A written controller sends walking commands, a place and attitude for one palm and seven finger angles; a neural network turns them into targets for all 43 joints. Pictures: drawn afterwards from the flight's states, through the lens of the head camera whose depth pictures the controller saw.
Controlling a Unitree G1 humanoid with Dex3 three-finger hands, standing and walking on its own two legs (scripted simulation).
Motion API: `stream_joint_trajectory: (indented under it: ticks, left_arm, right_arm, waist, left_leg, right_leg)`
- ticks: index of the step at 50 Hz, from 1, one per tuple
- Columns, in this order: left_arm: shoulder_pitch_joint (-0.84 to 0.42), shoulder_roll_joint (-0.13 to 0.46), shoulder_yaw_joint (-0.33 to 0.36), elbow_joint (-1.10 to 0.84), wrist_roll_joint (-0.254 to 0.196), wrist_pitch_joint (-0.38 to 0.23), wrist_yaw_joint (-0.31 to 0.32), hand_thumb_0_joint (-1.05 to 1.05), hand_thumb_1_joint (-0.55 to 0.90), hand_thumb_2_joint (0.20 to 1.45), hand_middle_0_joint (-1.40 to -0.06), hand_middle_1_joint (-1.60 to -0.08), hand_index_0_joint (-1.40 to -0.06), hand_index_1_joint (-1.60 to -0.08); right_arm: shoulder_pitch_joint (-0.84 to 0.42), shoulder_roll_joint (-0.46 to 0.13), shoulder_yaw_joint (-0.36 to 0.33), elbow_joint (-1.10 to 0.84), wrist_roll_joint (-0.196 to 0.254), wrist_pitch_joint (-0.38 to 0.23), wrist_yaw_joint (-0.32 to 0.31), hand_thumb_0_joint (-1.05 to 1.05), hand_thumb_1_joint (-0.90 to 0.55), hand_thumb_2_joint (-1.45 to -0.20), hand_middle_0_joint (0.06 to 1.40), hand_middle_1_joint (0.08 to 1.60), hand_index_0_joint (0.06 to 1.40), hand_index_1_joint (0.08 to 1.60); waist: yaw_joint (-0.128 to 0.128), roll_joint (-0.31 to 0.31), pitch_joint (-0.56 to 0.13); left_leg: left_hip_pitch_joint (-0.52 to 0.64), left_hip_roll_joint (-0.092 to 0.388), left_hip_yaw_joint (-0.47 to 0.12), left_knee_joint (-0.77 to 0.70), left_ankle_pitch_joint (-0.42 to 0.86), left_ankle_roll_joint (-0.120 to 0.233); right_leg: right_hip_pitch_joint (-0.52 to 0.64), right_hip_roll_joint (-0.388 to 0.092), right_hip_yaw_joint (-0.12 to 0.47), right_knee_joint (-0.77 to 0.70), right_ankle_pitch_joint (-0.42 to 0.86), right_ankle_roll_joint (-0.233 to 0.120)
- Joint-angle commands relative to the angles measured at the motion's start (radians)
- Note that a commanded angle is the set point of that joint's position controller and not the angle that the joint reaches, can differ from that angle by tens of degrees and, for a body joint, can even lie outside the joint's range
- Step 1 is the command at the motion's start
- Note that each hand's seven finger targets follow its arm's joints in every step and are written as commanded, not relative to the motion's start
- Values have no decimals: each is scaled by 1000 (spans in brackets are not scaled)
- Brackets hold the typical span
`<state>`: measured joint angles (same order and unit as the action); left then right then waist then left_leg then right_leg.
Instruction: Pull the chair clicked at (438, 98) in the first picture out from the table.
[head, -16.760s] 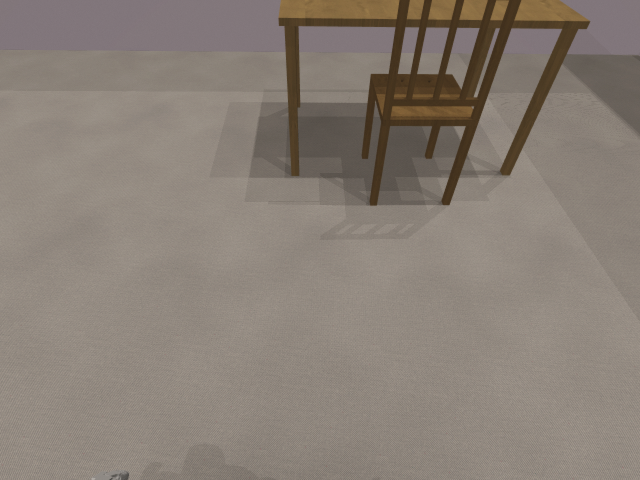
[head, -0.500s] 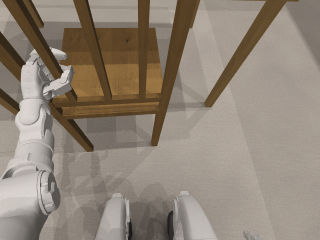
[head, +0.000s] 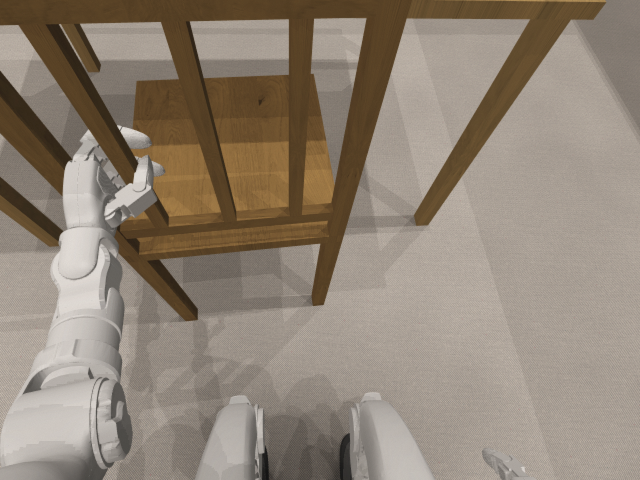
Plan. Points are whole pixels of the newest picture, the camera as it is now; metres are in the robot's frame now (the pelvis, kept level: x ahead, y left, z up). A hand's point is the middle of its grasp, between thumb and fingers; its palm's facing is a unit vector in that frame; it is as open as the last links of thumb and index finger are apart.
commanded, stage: hook a spindle and tug to test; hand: left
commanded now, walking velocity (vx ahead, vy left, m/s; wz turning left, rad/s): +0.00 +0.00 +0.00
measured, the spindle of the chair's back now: (211, 147) +0.50 +0.13 +0.06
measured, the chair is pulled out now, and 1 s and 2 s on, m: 0.01 0.09 0.13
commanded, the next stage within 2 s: step backward, pulling the chair out in 0.14 s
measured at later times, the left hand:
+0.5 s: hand (151, 190) +0.44 +0.19 +0.05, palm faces +0.22 -0.97 -0.13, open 5.1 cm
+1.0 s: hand (178, 243) +0.37 +0.15 +0.05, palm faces +0.14 -0.97 -0.18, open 5.1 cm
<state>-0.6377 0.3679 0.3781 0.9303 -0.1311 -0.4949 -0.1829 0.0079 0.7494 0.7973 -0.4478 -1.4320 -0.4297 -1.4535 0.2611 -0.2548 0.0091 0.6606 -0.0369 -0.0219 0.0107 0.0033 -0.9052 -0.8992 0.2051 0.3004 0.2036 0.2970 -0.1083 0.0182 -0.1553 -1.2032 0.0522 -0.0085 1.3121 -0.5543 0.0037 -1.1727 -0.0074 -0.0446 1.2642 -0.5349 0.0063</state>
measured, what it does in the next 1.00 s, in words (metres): rises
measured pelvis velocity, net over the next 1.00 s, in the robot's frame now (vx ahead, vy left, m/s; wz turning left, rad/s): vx -0.03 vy -0.01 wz -0.02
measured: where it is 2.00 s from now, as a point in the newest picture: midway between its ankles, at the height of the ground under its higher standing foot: outside the picture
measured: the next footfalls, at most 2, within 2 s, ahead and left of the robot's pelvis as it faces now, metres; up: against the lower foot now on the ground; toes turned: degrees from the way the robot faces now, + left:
none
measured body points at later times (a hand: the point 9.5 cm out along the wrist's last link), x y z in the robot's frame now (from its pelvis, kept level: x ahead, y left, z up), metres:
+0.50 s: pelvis +0.01 +0.01 +0.08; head +0.13 +0.02 +0.52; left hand +0.43 +0.24 +0.06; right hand +0.07 -0.26 -0.04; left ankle +0.03 +0.11 -0.61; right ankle +0.03 -0.13 -0.61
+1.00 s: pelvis -0.03 -0.01 +0.10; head +0.07 -0.01 +0.54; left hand +0.36 +0.20 +0.06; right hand +0.01 -0.27 -0.03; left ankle +0.03 +0.12 -0.61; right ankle +0.03 -0.13 -0.61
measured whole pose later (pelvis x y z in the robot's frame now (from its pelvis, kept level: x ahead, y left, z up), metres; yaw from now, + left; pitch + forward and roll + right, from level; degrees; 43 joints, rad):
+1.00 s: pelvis -0.03 -0.01 +0.10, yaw -1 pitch +10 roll -1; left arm -0.59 0.27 0.21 1.13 -0.05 -0.24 0.12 0.02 0.72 0.78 -0.34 -1.16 -0.49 -1.45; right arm 0.23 -0.22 -0.01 0.76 0.04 0.05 -0.11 0.00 -0.90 -0.90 0.21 0.30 0.21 0.30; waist -0.11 0.02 0.04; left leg -0.62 0.07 0.04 0.67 -0.23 -0.01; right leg -0.60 0.02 -0.01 0.60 -0.18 0.00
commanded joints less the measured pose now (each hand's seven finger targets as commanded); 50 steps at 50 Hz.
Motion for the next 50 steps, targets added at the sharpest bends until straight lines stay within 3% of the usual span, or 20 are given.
stream_joint_trajectory:
  ticks: [1, 4, 9, 11, 12, 13, 14, 15, 17, 19, 21, 23, 25, 27, 30, 36, 39, 42, 45, 50]
  left_arm:
    - [-240, 185, 1, -203, 2, -66, -13, 0, 900, 900, -500, -1450, -500, -1450]
    - [-216, 217, 32, -209, 0, -64, -17, 0, 900, 900, -500, -1450, -500, -1450]
    - [-225, 175, -2, -260, -9, -69, -18, 0, 900, 900, -500, -1450, -500, -1450]
    - [-213, 197, 19, -256, -11, -69, -15, 0, 900, 900, -500, -1450, -500, -1450]
    - [-283, 209, 14, -256, -7, -72, -12, 0, 900, 900, -500, -1450, -500, -1450]
    - [-404, 512, 52, -393, 124, 51, 132, 0, 900, 900, -500, -1450, -500, -1450]
    - [-368, 384, -28, -391, 127, 125, 188, 0, 900, 900, -500, -1450, -500, -1450]
    - [-279, 303, -81, -311, 132, 189, 225, 0, 900, 900, -500, -1450, -500, -1450]
    - [-181, 213, -138, -192, 139, 271, 276, 0, 900, 900, -500, -1450, -500, -1450]
    - [-182, 208, -153, -107, 145, 303, 309, 0, 900, 900, -500, -1450, -500, -1450]
    - [-255, 210, -153, -52, 144, 296, 331, 0, 900, 900, -500, -1450, -500, -1450]
    - [-288, 206, -156, -11, 149, 276, 340, 0, 900, 900, -500, -1450, -500, -1450]
    - [-310, 184, -171, 16, 151, 260, 336, 0, 900, 900, -500, -1450, -500, -1450]
    - [-296, 172, -172, 38, 152, 253, 327, 0, 900, 900, -500, -1450, -500, -1450]
    - [-271, 140, -192, 35, 148, 244, 307, 0, 900, 900, -500, -1450, -500, -1450]
    - [-221, 132, -192, -6, 138, 227, 290, 0, 900, 900, -500, -1450, -500, -1450]
    - [-222, 133, -192, -16, 136, 224, 294, 0, 900, 900, -500, -1450, -500, -1450]
    - [-248, 167, -173, -2, 140, 220, 309, 0, 900, 900, -500, -1450, -500, -1450]
    - [-277, 155, -195, 8, 142, 211, 321, 0, 900, 900, -500, -1450, -500, -1450]
    - [-306, 174, -200, 28, 142, 197, 343, 0, 900, 900, -500, -1450, -500, -1450]
  right_arm:
    - [105, -178, -65, -74, 9, -25, -11, 0, -900, -900, 200, 300, 200, 300]
    - [98, -177, -62, -79, 10, -28, -16, 0, -900, -900, 200, 300, 200, 300]
    - [89, -172, -63, -84, 11, -38, -17, 0, -900, -900, 200, 300, 200, 300]
    - [89, -175, -65, -83, 11, -41, -19, 0, -900, -900, 200, 300, 200, 300]
    - [91, -176, -61, -76, 11, -44, -23, 0, -900, -900, 200, 300, 200, 300]
    - [97, -178, -70, -143, 68, 38, -46, 0, -900, -900, 200, 300, 200, 300]
    - [123, -149, -68, -164, 79, 59, -70, 0, -900, -900, 200, 300, 200, 300]
    - [108, -144, -61, -154, 86, 78, -84, 0, -900, -900, 200, 300, 200, 300]
    - [112, -149, -57, -135, 95, 107, -102, 0, -900, -900, 200, 300, 200, 300]
    - [102, -156, -51, -113, 96, 131, -113, 0, -900, -900, 200, 300, 200, 300]
    - [116, -164, -52, -85, 87, 135, -120, 0, -900, -900, 200, 300, 200, 300]
    - [123, -168, -57, -65, 80, 131, -122, 0, -900, -900, 200, 300, 200, 300]
    - [131, -167, -65, -42, 72, 124, -118, 0, -900, -900, 200, 300, 200, 300]
    - [129, -169, -75, -28, 68, 116, -116, 0, -900, -900, 200, 300, 200, 300]
    - [115, -165, -83, -20, 60, 103, -115, 0, -900, -900, 200, 300, 200, 300]
    - [65, -166, -94, -22, 52, 76, -115, 0, -900, -900, 200, 300, 200, 300]
    - [52, -165, -93, -20, 57, 67, -119, 0, -900, -900, 200, 300, 200, 300]
    - [59, -168, -91, -1, 65, 59, -126, 0, -900, -900, 200, 300, 200, 300]
    - [57, -159, -83, 18, 72, 48, -130, 0, -900, -900, 200, 300, 200, 300]
    - [38, -154, -71, 31, 81, 33, -135, 0, -900, -900, 200, 300, 200, 300]
  waist:
    - [13, 72, -476]
    - [24, 60, -482]
    - [21, 91, -489]
    - [22, 62, -491]
    - [0, 64, -470]
    - [62, 122, -638]
    - [24, 125, -551]
    - [16, 123, -479]
    - [0, 7, -414]
    - [2, 28, -320]
    - [-8, 26, -323]
    - [-6, 105, -327]
    - [-5, 169, -328]
    - [-1, 179, -330]
    - [11, 224, -316]
    - [28, 227, -281]
    - [23, 179, -261]
    - [14, 117, -260]
    - [5, 94, -265]
    - [4, 44, -246]
  left_leg:
    - [385, -47, -25, -151, 397, -2]
    - [351, -53, -17, -148, 389, 3]
    - [391, -51, -19, -153, 397, -1]
    - [372, -51, -16, -148, 389, 2]
    - [357, -51, -18, -145, 366, 4]
    - [598, -30, 22, -310, 311, 24]
    - [626, -42, 27, -353, 305, 33]
    - [616, -34, 23, -386, 306, 29]
    - [619, -22, -2, -431, 335, 27]
    - [629, 5, -25, -517, 332, 24]
    - [691, 18, -25, -539, 494, 23]
    - [778, 38, -33, -563, 670, 17]
    - [864, 57, -42, -577, 806, 14]
    - [930, 75, -61, -601, 903, 13]
    - [973, 99, -79, -650, 939, 8]
    - [943, 127, -93, -733, 816, 22]
    - [888, 121, -80, -748, 702, 28]
    - [852, 94, -58, -737, 603, 26]
    - [837, 66, -35, -725, 515, 19]
    - [794, 29, -13, -720, 348, 17]
  right_leg:
    - [232, 50, -3, -141, 351, -31]
    - [271, 48, 7, -138, 370, -29]
    - [250, 49, 3, -139, 360, -30]
    - [267, 49, 8, -140, 366, -28]
    - [246, 49, 9, -140, 348, -26]
    - [574, -26, 146, -359, 315, -25]
    - [603, -15, 120, -425, 402, -17]
    - [577, -20, 98, -439, 428, -12]
    - [608, -22, 76, -468, 494, -2]
    - [627, -25, 63, -502, 492, 6]
    - [684, -26, 61, -538, 650, 19]
    - [689, -20, 56, -570, 718, 23]
    - [680, -5, 52, -599, 724, 25]
    - [674, 16, 43, -623, 692, 25]
    - [675, 34, 34, -646, 608, 20]
    - [722, 44, 36, -647, 492, 11]
    - [760, 35, 44, -658, 495, 11]
    - [774, 20, 60, -689, 519, 14]
    - [776, -5, 76, -716, 517, 18]
    - [770, -44, 107, -762, 395, 26]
